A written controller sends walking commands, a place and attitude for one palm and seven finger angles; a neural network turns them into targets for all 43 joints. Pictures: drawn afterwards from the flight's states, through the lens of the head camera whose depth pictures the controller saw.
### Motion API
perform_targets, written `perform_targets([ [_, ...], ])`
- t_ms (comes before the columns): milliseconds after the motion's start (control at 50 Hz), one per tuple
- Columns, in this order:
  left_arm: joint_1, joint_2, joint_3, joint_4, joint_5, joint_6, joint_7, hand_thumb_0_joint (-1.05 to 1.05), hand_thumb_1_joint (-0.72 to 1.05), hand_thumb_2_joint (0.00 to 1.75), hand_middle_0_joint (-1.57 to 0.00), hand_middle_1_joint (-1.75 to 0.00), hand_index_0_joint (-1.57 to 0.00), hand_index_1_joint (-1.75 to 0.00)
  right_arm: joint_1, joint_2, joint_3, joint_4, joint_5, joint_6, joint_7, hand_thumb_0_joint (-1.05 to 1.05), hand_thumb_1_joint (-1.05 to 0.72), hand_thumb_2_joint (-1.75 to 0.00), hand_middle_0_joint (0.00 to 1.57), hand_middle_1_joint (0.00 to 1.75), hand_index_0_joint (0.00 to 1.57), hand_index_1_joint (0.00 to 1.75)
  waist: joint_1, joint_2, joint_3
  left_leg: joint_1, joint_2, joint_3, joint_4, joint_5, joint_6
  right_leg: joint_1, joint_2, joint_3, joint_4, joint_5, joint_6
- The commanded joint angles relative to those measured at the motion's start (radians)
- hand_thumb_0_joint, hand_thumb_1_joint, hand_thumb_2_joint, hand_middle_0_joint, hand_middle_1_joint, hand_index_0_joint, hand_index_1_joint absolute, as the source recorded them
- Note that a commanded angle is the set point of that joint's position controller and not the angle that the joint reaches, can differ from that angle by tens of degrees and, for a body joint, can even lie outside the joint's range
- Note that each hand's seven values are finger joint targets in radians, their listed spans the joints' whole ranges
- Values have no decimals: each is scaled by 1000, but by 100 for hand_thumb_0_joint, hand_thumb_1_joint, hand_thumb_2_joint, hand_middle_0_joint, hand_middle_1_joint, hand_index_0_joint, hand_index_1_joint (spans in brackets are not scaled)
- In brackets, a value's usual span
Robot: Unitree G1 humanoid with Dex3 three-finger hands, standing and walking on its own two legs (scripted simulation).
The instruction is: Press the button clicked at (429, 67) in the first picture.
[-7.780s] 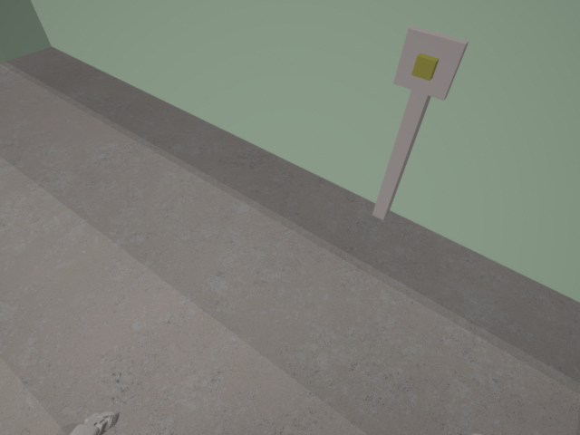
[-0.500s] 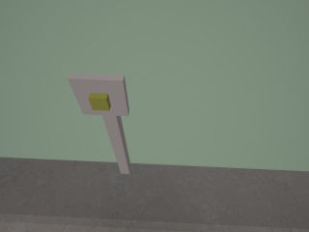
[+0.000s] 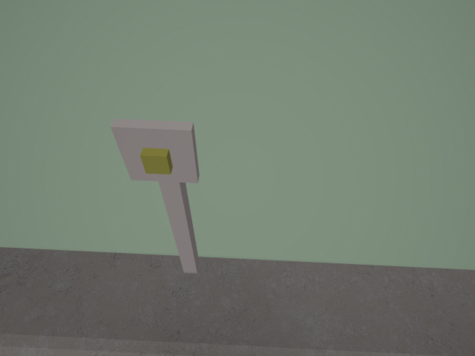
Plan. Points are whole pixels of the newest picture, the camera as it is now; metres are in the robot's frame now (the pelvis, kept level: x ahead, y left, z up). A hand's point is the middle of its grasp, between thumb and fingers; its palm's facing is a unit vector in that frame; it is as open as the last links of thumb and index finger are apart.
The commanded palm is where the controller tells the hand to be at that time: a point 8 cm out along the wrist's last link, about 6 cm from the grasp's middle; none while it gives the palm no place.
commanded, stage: look again from close up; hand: left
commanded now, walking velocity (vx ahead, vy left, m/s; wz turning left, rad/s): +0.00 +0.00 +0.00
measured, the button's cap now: (157, 160) +0.53 +0.23 -0.02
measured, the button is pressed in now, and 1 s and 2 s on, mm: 0 0 0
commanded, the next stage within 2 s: shuffle to correct the standing spot in 0.56 s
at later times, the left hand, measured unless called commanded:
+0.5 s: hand out of the picture +0.08 +0.25 -0.16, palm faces +0.01 -0.96 -0.27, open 7.4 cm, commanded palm none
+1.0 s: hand out of the picture -0.02 +0.19 -0.18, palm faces +0.00 -0.99 -0.17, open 7.4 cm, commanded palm none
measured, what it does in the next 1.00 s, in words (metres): stands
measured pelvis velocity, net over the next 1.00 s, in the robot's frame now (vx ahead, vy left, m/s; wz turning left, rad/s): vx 0.02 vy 0.02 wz -0.01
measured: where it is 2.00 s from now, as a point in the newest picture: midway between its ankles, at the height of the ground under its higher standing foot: outside the picture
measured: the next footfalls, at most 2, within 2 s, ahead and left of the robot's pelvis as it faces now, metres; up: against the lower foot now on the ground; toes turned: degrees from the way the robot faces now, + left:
none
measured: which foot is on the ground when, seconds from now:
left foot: down 0.00-1.00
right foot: down 0.00-1.00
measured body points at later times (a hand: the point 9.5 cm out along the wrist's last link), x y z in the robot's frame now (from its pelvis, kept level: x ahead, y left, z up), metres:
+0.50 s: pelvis -0.01 +0.03 +0.00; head -0.02 +0.04 +0.45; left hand +0.08 +0.30 -0.14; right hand +0.05 -0.24 -0.14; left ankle +0.00 +0.12 -0.74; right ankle +0.00 -0.10 -0.74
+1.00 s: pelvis +0.02 +0.02 -0.01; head +0.01 +0.02 +0.44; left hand -0.02 +0.24 -0.17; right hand +0.02 -0.21 -0.16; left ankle +0.00 +0.12 -0.74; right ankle +0.00 -0.10 -0.74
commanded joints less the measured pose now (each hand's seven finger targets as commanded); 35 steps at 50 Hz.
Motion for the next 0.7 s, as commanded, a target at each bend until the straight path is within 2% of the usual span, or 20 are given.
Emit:
perform_targets([
  [0, -2, 278, 14, -118, 20, -17, 6, 0, 90, 90, -20, -30, -20, -30, -14, -254, -43, -154, -6, 0, 4, 0, -90, -90, 20, 30, 20, 30, -46, -10, 202, -88, 35, -112, -10, 99, 12, -162, -79, 121, -70, 83, -20],
  [20, 13, 184, 32, -116, 6, -18, 16, 0, 90, 90, -20, -30, -20, -30, -1, -177, -50, -154, -12, -15, -3, 0, -90, -90, 20, 30, 20, 30, -11, -43, 29, -85, 66, -95, 45, -25, 29, -103, -122, 153, -62, -76, -15],
  [40, 22, 170, 36, -112, 14, -20, 19, 0, 90, 90, -20, -30, -20, -30, 25, -158, -53, -136, -14, -19, -10, 0, -90, -90, 20, 30, 20, 30, -23, -35, -41, -81, 45, -87, 85, 10, 31, -68, -137, 181, -76, -41, -30],
  [60, 17, 170, 33, -125, 10, -16, 18, 0, 90, 90, -20, -30, -20, -30, 57, -136, -50, -131, -12, -13, -10, 0, -90, -90, 20, 30, 20, 30, -31, -44, -76, -78, 28, -73, 110, -12, 27, -52, -155, 190, -95, -76, -37],
  [80, 12, 164, 38, -135, 10, -12, 18, 0, 90, 90, -20, -30, -20, -30, 71, -120, -51, -130, -11, -7, -9, 0, -90, -90, 20, 30, 20, 30, -35, -42, -71, -84, 21, -65, 117, -30, 24, -70, -161, 202, -105, -121, -43],
  [120, -16, 185, 48, -151, 10, -13, 19, 0, 90, 90, -20, -30, -20, -30, 63, -134, -54, -133, -13, -8, -5, 0, -90, -90, 20, 30, 20, 30, -36, -44, -33, -95, 26, -67, 110, -30, 26, -98, -160, 189, -103, -137, -49],
  [160, -31, 194, 51, -156, 7, -17, 17, 0, 90, 90, -20, -30, -20, -30, 53, -154, -57, -137, -9, -14, -5, 0, -90, -90, 20, 30, 20, 30, -31, 1, 5, -101, 49, -82, 69, 18, 33, -97, -134, 160, -71, -64, -45],
  [200, -43, 205, 54, -160, 7, -18, 16, 0, 90, 90, -20, -30, -20, -30, 35, -183, -62, -143, -8, -23, -5, 0, -90, -90, 20, 30, 20, 30, -19, 49, 13, -111, 72, -113, 33, 83, 41, -61, -105, 123, -22, 38, -35],
  [240, -44, 216, 57, -159, 5, -18, 15, 0, 90, 90, -20, -30, -20, -30, 10, -214, -65, -148, -6, -31, -7, 0, -90, -90, 20, 30, 20, 30, -6, 52, 10, -119, 88, -126, 15, 145, 49, -21, -97, 103, 8, 126, -26],
  [300, -75, 240, 58, -166, 5, -15, 12, 0, 90, 90, -20, -30, -20, -30, -24, -249, -68, -156, -6, -33, -6, 0, -90, -90, 20, 30, 20, 30, -1, 65, 11, -122, 94, -134, -12, 152, 53, 2, -96, 99, 9, 134, -20],
  [400, -136, 279, 61, -175, 5, -10, 5, 0, 90, 90, -20, -30, -20, -30, -76, -301, -71, -166, -10, -34, 1, 0, -90, -90, 20, 30, 20, 30, -2, 58, -4, -107, 103, -153, -61, 119, 55, 21, -95, 97, -5, 105, -10],
  [580, -194, 329, 55, -169, 8, -3, -7, 0, 90, 90, -20, -30, -20, -30, -157, -371, -68, -171, -11, -28, 15, 0, -90, -90, 20, 30, 20, 30, -4, 31, -13, -87, 110, -173, -147, -24, 49, 18, -102, 106, -44, 47, 4],
  [640, -196, 340, 50, -160, 9, -2, -8, 0, 90, 90, -20, -30, -20, -30, -171, -382, -66, -165, -9, -26, 19, 0, -90, -90, 20, 30, 20, 30, -5, 27, -17, -76, 110, -171, -160, -43, 46, 19, -105, 108, -55, 47, 8],
  [680, -140, 246, 26, -126, 7, 9, -5, 0, 90, 90, -20, -30, -20, -30, -134, -290, -41, -137, -13, -12, 23, 0, -90, -90, 20, 30, 20, 30, -9, 19, -32, -66, 107, -161, -168, -138, 33, 21, -102, 99, -59, -12, 21],
])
